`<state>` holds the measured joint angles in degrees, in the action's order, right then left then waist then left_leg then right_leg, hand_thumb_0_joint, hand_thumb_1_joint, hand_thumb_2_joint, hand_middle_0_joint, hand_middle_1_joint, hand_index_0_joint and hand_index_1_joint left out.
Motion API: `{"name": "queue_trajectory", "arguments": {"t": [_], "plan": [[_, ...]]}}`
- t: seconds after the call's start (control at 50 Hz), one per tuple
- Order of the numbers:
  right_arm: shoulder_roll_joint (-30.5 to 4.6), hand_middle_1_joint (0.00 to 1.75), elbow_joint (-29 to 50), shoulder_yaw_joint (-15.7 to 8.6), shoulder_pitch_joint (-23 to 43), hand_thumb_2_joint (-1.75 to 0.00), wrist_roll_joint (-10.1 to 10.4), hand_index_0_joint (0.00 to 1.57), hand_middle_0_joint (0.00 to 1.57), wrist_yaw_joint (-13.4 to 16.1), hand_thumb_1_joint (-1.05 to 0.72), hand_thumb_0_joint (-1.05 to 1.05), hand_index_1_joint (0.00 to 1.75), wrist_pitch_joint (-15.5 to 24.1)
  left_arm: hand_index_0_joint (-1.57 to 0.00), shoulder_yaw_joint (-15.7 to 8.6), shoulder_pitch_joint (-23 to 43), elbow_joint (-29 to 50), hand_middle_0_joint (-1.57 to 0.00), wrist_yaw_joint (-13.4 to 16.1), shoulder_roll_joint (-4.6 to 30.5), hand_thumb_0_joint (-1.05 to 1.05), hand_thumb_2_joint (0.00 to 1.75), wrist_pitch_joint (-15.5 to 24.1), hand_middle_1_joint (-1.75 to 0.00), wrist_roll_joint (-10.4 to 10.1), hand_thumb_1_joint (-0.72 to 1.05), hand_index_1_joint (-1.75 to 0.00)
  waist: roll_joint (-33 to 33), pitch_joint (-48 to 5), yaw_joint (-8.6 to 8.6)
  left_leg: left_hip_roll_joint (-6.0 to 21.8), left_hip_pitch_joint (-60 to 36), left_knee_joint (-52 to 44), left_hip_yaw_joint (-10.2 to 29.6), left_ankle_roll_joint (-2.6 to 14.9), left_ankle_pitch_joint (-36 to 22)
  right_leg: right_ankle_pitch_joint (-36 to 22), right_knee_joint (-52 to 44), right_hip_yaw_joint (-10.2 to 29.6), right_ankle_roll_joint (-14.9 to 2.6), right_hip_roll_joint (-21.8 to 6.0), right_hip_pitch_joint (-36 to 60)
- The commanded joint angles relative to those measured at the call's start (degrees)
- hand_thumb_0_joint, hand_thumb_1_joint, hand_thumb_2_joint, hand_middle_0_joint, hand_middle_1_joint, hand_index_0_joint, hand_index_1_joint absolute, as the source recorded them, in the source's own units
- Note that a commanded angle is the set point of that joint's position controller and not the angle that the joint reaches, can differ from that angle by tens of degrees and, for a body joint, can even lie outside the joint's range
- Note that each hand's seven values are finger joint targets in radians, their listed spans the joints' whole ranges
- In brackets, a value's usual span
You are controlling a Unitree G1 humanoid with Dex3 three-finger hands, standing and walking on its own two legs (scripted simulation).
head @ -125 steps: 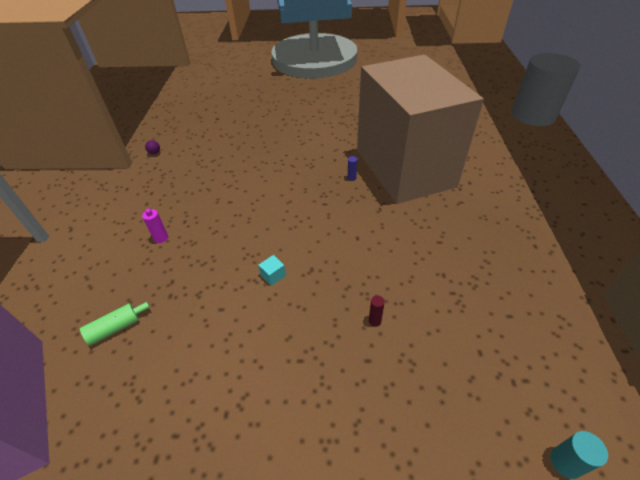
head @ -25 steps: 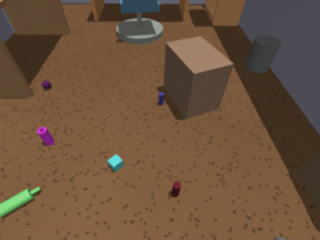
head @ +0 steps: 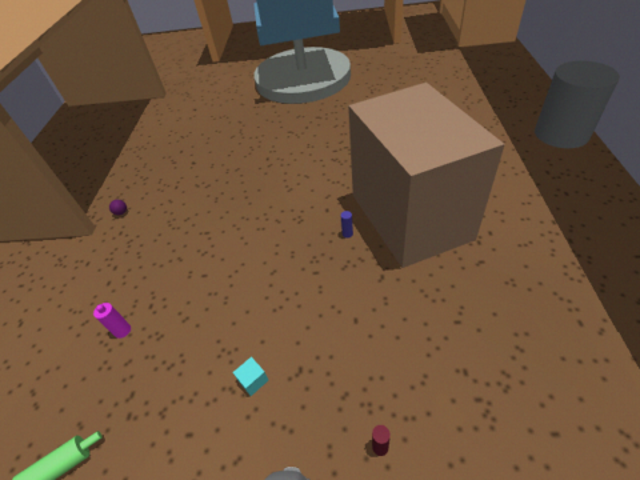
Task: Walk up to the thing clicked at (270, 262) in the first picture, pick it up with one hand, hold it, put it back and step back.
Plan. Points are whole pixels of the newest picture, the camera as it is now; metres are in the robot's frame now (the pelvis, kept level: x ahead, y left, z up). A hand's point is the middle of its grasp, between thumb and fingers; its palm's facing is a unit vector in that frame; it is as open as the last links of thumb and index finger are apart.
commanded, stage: walk up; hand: left
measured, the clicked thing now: (251, 376) +0.56 +0.35 -0.74
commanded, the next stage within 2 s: stand in 1.84 s
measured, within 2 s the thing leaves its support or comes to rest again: neither
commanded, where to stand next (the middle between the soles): +0.19 +0.05 m, yaw +0 degrees
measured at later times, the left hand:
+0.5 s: hand out of the picture +0.17 +0.33 -0.16, palm faces -0.06 -0.92 -0.39, open 7.4 cm
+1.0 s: hand (172, 414) +0.26 +0.29 -0.14, palm faces -0.06 -0.94 -0.33, open 7.4 cm
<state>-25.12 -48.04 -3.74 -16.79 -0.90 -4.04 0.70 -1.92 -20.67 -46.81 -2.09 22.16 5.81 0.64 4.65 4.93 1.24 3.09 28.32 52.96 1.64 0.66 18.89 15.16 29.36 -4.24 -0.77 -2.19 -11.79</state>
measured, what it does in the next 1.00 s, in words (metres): walks ahead: left foot, then right foot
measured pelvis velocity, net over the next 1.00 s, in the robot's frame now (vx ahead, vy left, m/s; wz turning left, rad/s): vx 0.14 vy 0.04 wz -0.03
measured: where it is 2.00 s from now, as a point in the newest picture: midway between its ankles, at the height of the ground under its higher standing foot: outside the picture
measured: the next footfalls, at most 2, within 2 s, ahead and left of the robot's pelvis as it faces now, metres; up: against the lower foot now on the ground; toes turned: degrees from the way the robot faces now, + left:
left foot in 0.16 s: +0.20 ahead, +0.16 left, +0.00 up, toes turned +4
right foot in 0.54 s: +0.22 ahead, -0.08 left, +0.00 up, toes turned -3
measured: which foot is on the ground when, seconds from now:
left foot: up 0.00-0.14, down 0.16-1.00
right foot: down 0.00-0.20, up 0.22-0.52, down 0.54-1.00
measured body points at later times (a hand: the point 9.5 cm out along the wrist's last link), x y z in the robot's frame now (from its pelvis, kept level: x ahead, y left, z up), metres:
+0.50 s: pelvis +0.12 +0.05 -0.01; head +0.15 +0.06 +0.43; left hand +0.18 +0.38 -0.13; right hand +0.20 -0.26 -0.12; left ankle +0.16 +0.16 -0.74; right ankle +0.18 -0.09 -0.72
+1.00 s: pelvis +0.14 +0.04 +0.01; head +0.16 +0.04 +0.46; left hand +0.26 +0.34 -0.12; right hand +0.22 -0.26 -0.12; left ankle +0.16 +0.16 -0.74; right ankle +0.18 -0.08 -0.74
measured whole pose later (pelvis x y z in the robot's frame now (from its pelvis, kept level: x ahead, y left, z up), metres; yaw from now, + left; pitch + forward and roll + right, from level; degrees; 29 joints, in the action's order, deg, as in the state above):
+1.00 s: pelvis +0.14 +0.04 +0.01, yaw -2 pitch -2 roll +0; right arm -20.9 -64.3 0.4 -5.5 0.0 -1.0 1.1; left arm 0.6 -3.2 -62.8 -0.9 19.9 1.0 -0.2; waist -0.2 3.9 -0.6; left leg 1.3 8.7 23.1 -4.9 0.4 12.0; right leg 9.5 23.3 -1.0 0.5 -1.4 -11.3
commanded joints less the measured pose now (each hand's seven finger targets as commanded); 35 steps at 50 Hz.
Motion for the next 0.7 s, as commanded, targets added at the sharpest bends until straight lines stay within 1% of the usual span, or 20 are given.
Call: {"name": "queue_trajectory", "arguments": {"t": [0.0, 0.08, 0.12, 0.14, 0.16, 0.18, 0.2, 0.22, 0.28, 0.34, 0.4, 0.44, 0.48, 0.5, 0.52, 0.54, 0.56, 0.62, 0.64, 0.68], "plan": [[-7.88, 0.3, 5.9, -2.93, 2.57, -0.9, -0.38, 0.2, 0.2, -0.28, -0.9, 0.0, 0.3, 1.55, -0.2, -5.97, -2.74, 3.94, -0.2, 1.65, 17.85, 0.0, 0.9, 1.26, -0.3, -0.26, 0.9, -0.3, -12.6, -0.89, 1.6, 1.89, 1.77, -9.0, -1.69, -0.31, -4.44, -10.53, -11.29, 10.65, -12.1, -13.7, 3.04], [-7.38, 0.3, 5.78, -3.36, 3.05, -0.9, -0.46, 0.2, 0.2, -0.48, -0.9, 0.0, 0.3, 2.14, -0.2, -5.07, -0.8, 4.41, -0.2, 1.99, 18.38, 0.0, 0.9, 0.78, -0.3, -0.29, 0.9, -0.3, -12.56, -1.87, -0.11, 0.64, -8.03, -16.03, -4.56, 0.67, -6.63, -13.47, -5.89, 7.54, -10.53, -13.08, -1.81], [-8.29, 0.3, 3.83, -3.91, -1.47, -0.9, -0.43, 0.2, 0.2, 0.09, -0.9, 0.0, 0.3, 2.5, -0.2, -4.03, 0.54, 5.04, -0.2, 2.15, 16.88, 0.0, 0.9, 0.01, -0.3, -0.36, 0.9, -0.3, -8.64, -3.31, -3.31, -1.73, -18.99, -20.72, -5.74, 1.84, -8.37, -12.68, 2.15, 5.47, -8.18, -11.0, -7.77], [-11.09, 0.3, 2.25, -4.84, -6.59, -0.9, -0.57, 0.2, 0.2, 0.77, -0.9, 0.0, 0.3, 2.91, -0.2, -2.89, -1.34, 5.12, -0.2, 2.18, 14.08, 0.0, 0.9, -0.25, -0.3, -0.31, 0.9, -0.3, -0.45, -6.64, -5.36, -0.75, -26.07, -24.78, -2.18, 3.64, -4.57, -12.42, 14.94, 2.74, -6.29, -7.43, -9.99], [-17.19, 0.3, 2.82, -6.49, -10.01, -0.9, -1.03, 0.2, 0.2, 1.37, -0.9, 0.0, 0.3, 3.27, -0.2, -1.59, -3.63, 5.99, -0.2, 2.03, 9.75, 0.0, 0.9, -0.21, -0.3, -1.02, 0.9, -0.3, 13.93, -9.64, -6.15, 13.49, -31.83, -30.76, 19.31, 7.97, -2.12, 0.52, 30.64, -0.88, -1.97, -0.17, -19.72], [-19.32, 0.3, 3.94, -6.86, -9.13, -0.9, 0.58, 0.2, 0.2, 1.57, -0.9, 0.0, 0.3, 3.08, -0.2, -2.88, -3.62, 4.68, -0.2, 2.83, 13.77, 0.0, 0.9, -0.92, -0.3, -0.98, 0.9, -0.3, 11.24, -9.21, -6.2, 20.7, -30.02, -36.63, 33.02, 14.81, 0.73, 18.03, 36.35, 2.87, -2.24, 2.88, -24.26], [-17.67, 0.3, 4.06, -6.65, -7.21, -0.9, 1.3, 0.2, 0.2, 1.84, -0.9, 0.0, 0.3, 2.77, -0.2, -2.98, -1.68, 3.58, -0.2, 3.15, 15.87, 0.0, 0.9, -1.4, -0.3, -0.46, 0.9, -0.3, 3.7, -6.1, -5.23, 19.99, -23.37, -35.46, 29.32, 15.19, -2.22, 16.54, 40.22, 7.62, -2.39, 0.64, -23.39], [-15.37, 0.3, 5.21, -5.58, -4.15, -0.9, 1.43, 0.2, 0.2, 2.13, -0.9, 0.0, 0.3, 2.75, -0.2, -3.07, -2.51, 2.78, -0.2, 2.96, 15.46, 0.0, 0.9, -1.57, -0.3, -0.83, 0.9, -0.3, 1.8, -3.73, -3.32, 17.54, -19.68, -35.33, 22.38, 14.08, -4.67, 13.98, 40.23, 8.85, -2.44, -0.49, -22.13], [-12.5, 0.3, 5.77, -3.67, 0.45, -0.9, 0.89, 0.2, 0.2, 2.68, -0.9, 0.0, 0.3, 3.19, -0.2, -3.08, -6.15, -0.67, -0.2, 2.32, 13.97, 0.0, 0.9, -1.86, -0.3, -1.08, 0.9, -0.3, 4.95, -2.91, -0.44, 11.53, -14.15, -32.93, 8.83, 11.12, -14.4, 8.89, 31.13, 5.92, -1.53, -2.42, -16.32], [-11.73, 0.3, 5.42, -2.96, 0.14, -0.9, 0.37, 0.2, 0.2, 3.3, -0.9, 0.0, 0.3, 2.94, -0.2, -2.69, -3.38, -0.78, -0.2, 2.3, 11.38, 0.0, 0.9, -2.46, -0.3, -0.38, 0.9, -0.3, 5.07, -4.03, -1.48, 11.88, -14.88, -30.33, 6.2, 12.65, -24.36, 7.5, 21.43, 3.59, 0.1, -1.81, -13.59], [-11.01, 0.3, 5.3, -1.91, 2.18, -0.9, 0.55, 0.2, 0.2, 3.68, -0.9, 0.0, 0.3, 2.59, -0.2, -2.84, -1.6, -1.66, -0.2, 2.82, 10.52, 0.0, 0.9, -2.8, -0.3, -0.49, 0.9, -0.3, 4.5, -5.63, -0.83, 12.19, -11.54, -25.4, 4.27, 11.84, -35.16, 3.93, 16.34, 2.4, -0.22, -0.63, -7.25], [-11.18, 0.3, 5.09, -1.65, 4.12, -0.9, 1.02, 0.2, 0.2, 3.92, -0.9, 0.0, 0.3, 2.05, -0.2, -2.88, -1.03, -2.34, -0.2, 2.98, 9.95, 0.0, 0.9, -3.21, -0.3, -0.72, 0.9, -0.3, 4.6, -6.64, -0.11, 12.2, -10.35, -23.35, 4.79, 11.02, -31.28, 1.04, 11.82, 1.93, -0.81, 0.56, -3.58], [-9.7, 0.3, 5.11, -0.86, 6.82, -0.9, 1.64, 0.2, 0.2, 3.91, -0.9, 0.0, 0.3, 1.4, -0.2, -3.09, -1.1, -3.5, -0.2, 3.0, 11.17, 0.0, 0.9, -3.06, -0.3, -0.14, 0.9, -0.3, 1.68, -7.75, 1.52, 10.04, -6.56, -20.06, 4.01, 7.6, -16.95, -4.26, 4.52, 2.89, -2.33, 0.49, 2.41], [-7.82, 0.3, 4.77, -0.08, 6.6, -0.9, 1.76, 0.2, 0.2, 3.95, -0.9, 0.0, 0.3, 1.13, -0.2, -3.33, 0.97, -3.16, -0.2, 3.05, 12.84, 0.0, 0.9, -2.82, -0.3, 0.26, 0.9, -0.3, -2.46, -6.8, 1.02, 8.19, -3.26, -19.14, 3.11, 4.95, -8.95, -7.01, 1.05, 7.46, -3.51, -2.39, 3.81], [-5.89, 0.3, 4.02, 0.61, 4.5, -0.9, 1.88, 0.2, 0.2, 3.93, -0.9, 0.0, 0.3, 0.93, -0.2, -3.61, 4.59, -2.2, -0.2, 3.0, 15.18, 0.0, 0.9, -2.34, -0.3, 0.68, 0.9, -0.3, -9.39, -5.15, -1.08, 4.52, -0.99, -15.85, 1.43, 2.42, -1.26, -6.37, -3.86, 19.08, -5.97, -9.62, 2.16], [-6.05, 0.3, 2.01, 0.38, 3.1, -0.9, 1.85, 0.2, 0.2, 4.2, -0.9, 0.0, 0.3, 0.43, -0.2, -3.32, 8.56, -1.99, -0.2, 2.74, 16.86, 0.0, 0.9, -2.33, -0.3, -0.02, 0.9, -0.3, -12.11, -4.14, -2.56, -0.75, -8.91, -11.89, -2.34, 1.03, 8.41, -2.29, -8.04, 25.29, -11.36, -16.64, -8.53], [-7.64, 0.3, -0.2, -0.42, 3.1, -0.9, 1.52, 0.2, 0.2, 4.45, -0.9, 0.0, 0.3, 0.16, -0.2, -2.69, 11.86, -1.82, -0.2, 2.6, 16.53, 0.0, 0.9, -2.54, -0.3, -0.04, 0.9, -0.3, -12.29, -3.1, -3.14, -0.85, -14.88, -11.3, -1.69, 1.39, 9.31, -0.96, -7.32, 24.44, -12.27, -16.02, -14.27], [-9.33, 0.3, -3.29, -0.37, 4.76, -0.9, 1.52, 0.2, 0.2, 4.0, -0.9, 0.0, 0.3, 1.01, -0.2, -1.07, 12.49, -4.09, -0.2, 2.5, 12.7, 0.0, 0.9, -3.13, -0.3, -0.36, 0.9, -0.3, -9.5, -4.33, -2.68, 3.79, -17.27, -25.06, 3.43, 2.63, -0.78, -2.06, -2.95, 13.14, -3.63, -7.07, -11.66], [-9.96, 0.3, -3.46, -0.2, 6.87, -0.9, 1.18, 0.2, 0.2, 3.86, -0.9, 0.0, 0.3, 1.31, -0.2, -0.93, 12.2, -4.88, -0.2, 2.3, 11.88, 0.0, 0.9, -3.37, -0.3, -0.45, 0.9, -0.3, -8.57, -4.88, -1.66, 5.91, -14.05, -28.19, 6.48, 3.53, 1.72, -0.17, -1.94, 10.5, -2.22, -4.43, -7.8], [-9.13, 0.3, -4.92, 0.72, 9.42, -0.9, 1.34, 0.2, 0.2, 3.47, -0.9, 0.0, 0.3, 1.41, -0.2, -0.92, 11.35, -7.03, -0.2, 2.21, 11.78, 0.0, 0.9, -3.36, -0.3, -0.42, 0.9, -0.3, -9.15, -4.97, -0.21, 5.92, -11.03, -29.34, 5.35, 3.5, 2.25, 1.35, -4.14, 10.96, -2.32, -4.41, -2.11]]}}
